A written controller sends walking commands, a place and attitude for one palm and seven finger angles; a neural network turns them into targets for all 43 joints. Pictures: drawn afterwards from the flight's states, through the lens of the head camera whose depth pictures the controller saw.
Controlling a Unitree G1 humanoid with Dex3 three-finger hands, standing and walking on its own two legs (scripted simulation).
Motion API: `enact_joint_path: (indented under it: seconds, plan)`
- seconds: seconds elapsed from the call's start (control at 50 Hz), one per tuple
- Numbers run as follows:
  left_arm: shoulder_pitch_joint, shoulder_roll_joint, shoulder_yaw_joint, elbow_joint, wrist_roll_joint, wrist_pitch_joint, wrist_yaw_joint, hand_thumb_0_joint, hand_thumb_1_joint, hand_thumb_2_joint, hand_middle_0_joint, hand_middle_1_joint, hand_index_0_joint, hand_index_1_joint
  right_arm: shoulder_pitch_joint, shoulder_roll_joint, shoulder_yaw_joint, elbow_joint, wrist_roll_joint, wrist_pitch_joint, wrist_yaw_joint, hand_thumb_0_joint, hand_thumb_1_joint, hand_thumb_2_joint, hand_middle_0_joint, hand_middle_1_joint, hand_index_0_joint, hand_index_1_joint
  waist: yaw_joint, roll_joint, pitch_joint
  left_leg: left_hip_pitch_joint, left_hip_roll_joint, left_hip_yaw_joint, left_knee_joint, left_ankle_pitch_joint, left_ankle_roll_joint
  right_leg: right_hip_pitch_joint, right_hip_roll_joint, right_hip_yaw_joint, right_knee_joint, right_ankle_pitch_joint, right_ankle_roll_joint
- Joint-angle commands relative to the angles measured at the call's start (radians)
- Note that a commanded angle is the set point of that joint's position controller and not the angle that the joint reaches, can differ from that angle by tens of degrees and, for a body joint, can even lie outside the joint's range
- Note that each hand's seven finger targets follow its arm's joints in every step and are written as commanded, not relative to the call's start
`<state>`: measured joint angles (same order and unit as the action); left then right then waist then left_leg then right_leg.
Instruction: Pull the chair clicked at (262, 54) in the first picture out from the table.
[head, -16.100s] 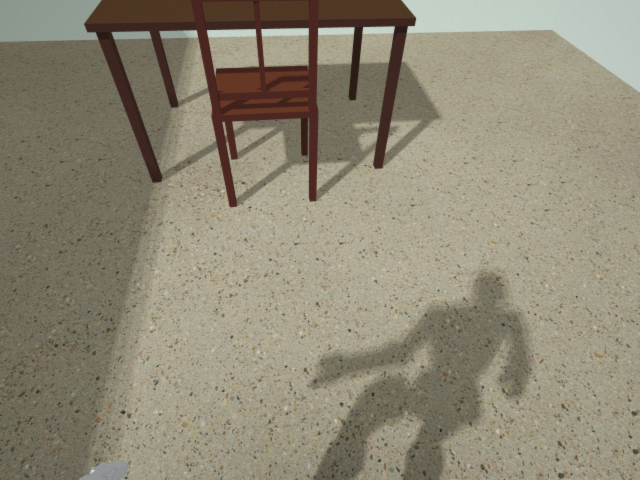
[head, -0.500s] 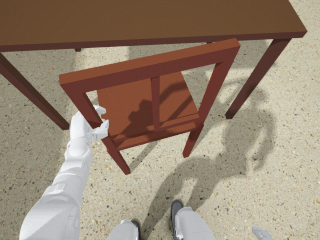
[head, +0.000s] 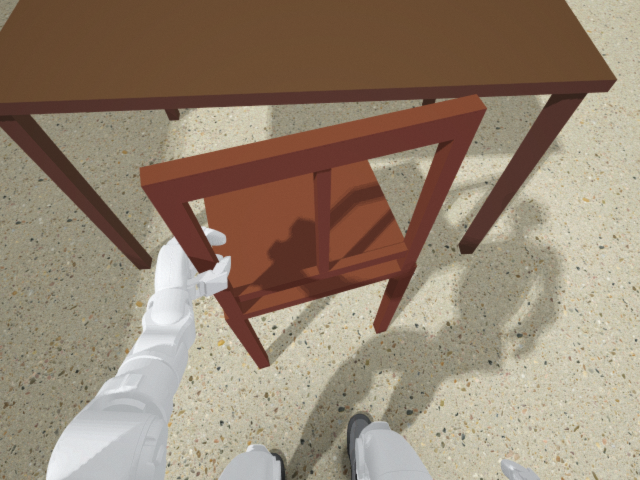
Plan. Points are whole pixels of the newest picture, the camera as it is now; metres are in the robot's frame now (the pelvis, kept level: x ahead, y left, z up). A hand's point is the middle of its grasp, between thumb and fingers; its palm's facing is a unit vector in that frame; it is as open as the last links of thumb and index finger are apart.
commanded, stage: step backward, pulling the chair out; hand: left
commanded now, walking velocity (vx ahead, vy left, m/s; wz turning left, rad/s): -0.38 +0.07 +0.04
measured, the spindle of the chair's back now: (322, 226) +0.46 -0.01 -0.04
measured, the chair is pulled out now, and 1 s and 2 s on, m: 0.09 0.09 0.11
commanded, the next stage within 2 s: stop walking, hand still on the chair in 1.32 s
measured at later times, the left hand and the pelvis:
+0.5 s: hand (214, 270) +0.40 +0.15 -0.05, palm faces +0.09 -0.98 -0.20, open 6.0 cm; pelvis +0.00 +0.00 +0.00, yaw +0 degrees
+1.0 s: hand (214, 270) +0.40 +0.15 -0.05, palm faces +0.09 -0.98 -0.20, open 6.0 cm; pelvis +0.00 +0.00 +0.00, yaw +0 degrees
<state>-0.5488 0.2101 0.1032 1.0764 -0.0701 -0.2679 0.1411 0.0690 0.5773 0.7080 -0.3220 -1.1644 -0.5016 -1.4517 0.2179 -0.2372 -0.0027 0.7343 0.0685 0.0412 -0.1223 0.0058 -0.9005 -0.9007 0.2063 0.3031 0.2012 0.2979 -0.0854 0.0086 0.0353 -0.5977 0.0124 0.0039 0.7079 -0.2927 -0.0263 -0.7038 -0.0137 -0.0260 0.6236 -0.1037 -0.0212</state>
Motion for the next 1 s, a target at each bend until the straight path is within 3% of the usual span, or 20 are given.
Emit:
enact_joint_path:
  seconds: [0.0,0.06,0.14,0.22,0.42,0.54,0.64,0.68,0.78,0.86,0.98]
  plan:
    - [-0.386,0.272,0.021,-0.175,0.055,-0.043,0.026,0.000,0.900,0.900,-0.500,-1.450,-0.500,-1.450,0.078,-0.164,-0.054,-0.059,-0.003,-0.031,-0.013,0.000,-0.900,-0.900,0.200,0.300,0.200,0.300,-0.005,-0.036,-0.450,0.083,0.024,-0.026,-0.077,-0.074,0.030,0.328,-0.127,0.137,-0.141,-0.125,0.028]
    - [-0.397,0.264,0.013,-0.173,0.056,-0.039,0.026,0.000,0.900,0.900,-0.500,-1.450,-0.500,-1.450,0.078,-0.164,-0.054,-0.052,0.000,-0.031,-0.010,0.000,-0.900,-0.900,0.200,0.300,0.200,0.300,-0.007,-0.043,-0.471,0.090,0.014,-0.020,-0.072,-0.062,0.026,0.352,-0.148,0.144,-0.154,-0.100,0.025]
    - [-0.394,0.254,0.008,-0.167,0.053,-0.035,0.027,0.000,0.900,0.900,-0.500,-1.450,-0.500,-1.450,0.071,-0.171,-0.053,-0.054,0.000,-0.032,-0.013,0.000,-0.900,-0.900,0.200,0.300,0.200,0.300,-0.005,-0.016,-0.472,0.086,0.041,-0.053,-0.125,-0.013,0.033,0.360,-0.112,0.101,-0.113,-0.080,0.040]
    - [-0.393,0.247,-0.001,-0.181,0.047,-0.037,0.022,0.000,0.900,0.900,-0.500,-1.450,-0.500,-1.450,0.062,-0.175,-0.054,-0.062,0.001,-0.033,-0.018,0.000,-0.900,-0.900,0.200,0.300,0.200,0.300,0.004,0.054,-0.461,0.086,0.069,-0.073,-0.155,0.042,0.037,0.360,-0.079,0.078,-0.075,-0.063,0.045]
    - [-0.386,0.231,-0.003,-0.180,0.044,-0.042,0.009,0.000,0.900,0.900,-0.500,-1.450,-0.500,-1.450,0.061,-0.173,-0.060,-0.065,-0.006,-0.043,-0.020,0.000,-0.900,-0.900,0.200,0.300,0.200,0.300,0.007,0.101,-0.440,0.095,0.104,-0.089,-0.159,0.082,0.037,0.324,-0.042,0.062,-0.030,-0.057,0.041]
    - [-0.390,0.260,0.019,-0.168,0.048,-0.043,0.012,0.000,0.900,0.900,-0.500,-1.450,-0.500,-1.450,0.074,-0.162,-0.058,-0.057,-0.007,-0.050,-0.018,0.000,-0.900,-0.900,0.200,0.300,0.200,0.300,-0.001,-0.003,-0.447,0.073,0.061,-0.048,-0.097,-0.008,0.029,0.330,-0.087,0.114,-0.082,-0.079,0.035]
    - [-0.392,0.288,0.032,-0.150,0.053,-0.033,0.023,0.000,0.900,0.900,-0.500,-1.450,-0.500,-1.450,0.088,-0.166,-0.057,-0.046,-0.002,-0.044,-0.011,0.000,-0.900,-0.900,0.200,0.300,0.200,0.300,-0.006,-0.036,-0.458,0.083,0.017,-0.024,-0.054,-0.083,0.021,0.345,-0.157,0.163,-0.159,-0.108,0.017]
    - [-0.386,0.298,0.043,-0.145,0.053,-0.026,0.027,0.000,0.900,0.900,-0.500,-1.450,-0.500,-1.450,0.093,-0.174,-0.060,-0.044,-0.001,-0.043,-0.012,0.000,-0.900,-0.900,0.200,0.300,0.200,0.300,-0.008,-0.048,-0.470,0.101,0.017,-0.027,-0.064,-0.064,0.021,0.361,-0.160,0.154,-0.163,-0.088,0.019]
    - [-0.390,0.269,0.019,-0.159,0.047,-0.025,0.026,0.000,0.900,0.900,-0.500,-1.450,-0.500,-1.450,0.074,-0.180,-0.057,-0.054,-0.002,-0.043,-0.016,0.000,-0.900,-0.900,0.200,0.300,0.200,0.300,-0.003,0.035,-0.463,0.110,0.067,-0.071,-0.150,0.013,0.036,0.359,-0.093,0.086,-0.104,-0.079,0.047]
    - [-0.393,0.250,0.002,-0.186,0.040,-0.031,0.017,0.000,0.900,0.900,-0.500,-1.450,-0.500,-1.450,0.062,-0.175,-0.056,-0.065,-0.003,-0.044,-0.016,0.000,-0.900,-0.900,0.200,0.300,0.200,0.300,0.009,0.085,-0.450,0.095,0.089,-0.079,-0.161,0.048,0.037,0.365,-0.068,0.079,-0.069,-0.073,0.045]
    - [-0.376,0.256,0.010,-0.174,0.038,-0.027,0.014,0.000,0.900,0.900,-0.500,-1.450,-0.500,-1.450,0.070,-0.181,-0.059,-0.066,-0.005,-0.046,-0.019,0.000,-0.900,-0.900,0.200,0.300,0.200,0.300,0.007,0.065,-0.428,0.093,0.094,-0.082,-0.158,0.038,0.036,0.352,-0.061,0.078,-0.067,-0.086,0.039]
